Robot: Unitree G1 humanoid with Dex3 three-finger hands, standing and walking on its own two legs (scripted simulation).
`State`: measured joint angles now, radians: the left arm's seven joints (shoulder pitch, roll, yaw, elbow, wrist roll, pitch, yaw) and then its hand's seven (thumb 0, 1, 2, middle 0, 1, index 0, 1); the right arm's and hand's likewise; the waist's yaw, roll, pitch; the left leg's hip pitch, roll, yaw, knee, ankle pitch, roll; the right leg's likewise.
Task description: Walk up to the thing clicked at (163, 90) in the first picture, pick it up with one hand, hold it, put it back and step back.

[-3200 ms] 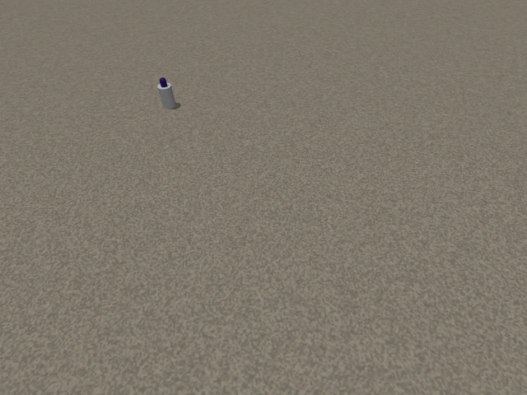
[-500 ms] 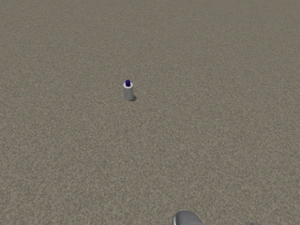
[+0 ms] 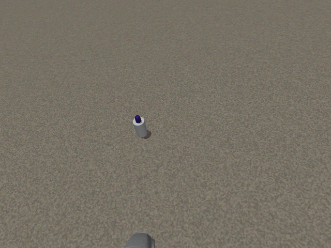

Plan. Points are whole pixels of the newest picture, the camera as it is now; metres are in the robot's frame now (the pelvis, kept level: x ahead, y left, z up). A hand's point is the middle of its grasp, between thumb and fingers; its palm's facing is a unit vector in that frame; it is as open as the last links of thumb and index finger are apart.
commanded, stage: walk up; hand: left
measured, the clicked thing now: (139, 125) +1.05 +0.28 -0.68
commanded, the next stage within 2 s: none
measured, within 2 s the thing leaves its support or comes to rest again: neither
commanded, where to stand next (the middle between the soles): +0.71 +0.04 m, yaw +2 degrees
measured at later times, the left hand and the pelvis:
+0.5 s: hand (78, 214) +0.25 +0.31 -0.16, palm faces -0.01 -0.95 -0.32, open 7.4 cm; pelvis +0.20 +0.04 +0.00, yaw +2 degrees
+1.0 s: hand (103, 159) +0.42 +0.25 -0.12, palm faces +0.01 -0.91 -0.42, open 7.4 cm; pelvis +0.37 -0.02 +0.00, yaw +0 degrees
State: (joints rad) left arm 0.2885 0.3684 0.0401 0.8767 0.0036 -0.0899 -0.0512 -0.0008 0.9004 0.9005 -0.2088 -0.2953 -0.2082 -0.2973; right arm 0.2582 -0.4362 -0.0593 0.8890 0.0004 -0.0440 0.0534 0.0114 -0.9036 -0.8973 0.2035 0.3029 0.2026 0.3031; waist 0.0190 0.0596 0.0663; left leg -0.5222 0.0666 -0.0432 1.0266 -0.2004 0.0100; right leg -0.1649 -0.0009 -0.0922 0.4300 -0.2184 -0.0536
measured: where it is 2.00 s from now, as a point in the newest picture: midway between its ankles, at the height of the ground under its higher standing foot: (174, 176)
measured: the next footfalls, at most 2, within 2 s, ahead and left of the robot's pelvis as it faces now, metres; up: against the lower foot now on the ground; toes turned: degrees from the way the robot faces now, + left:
left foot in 0.24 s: +0.27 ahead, +0.15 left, +0.00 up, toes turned +7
right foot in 0.74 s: +0.44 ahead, -0.12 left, +0.00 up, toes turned -4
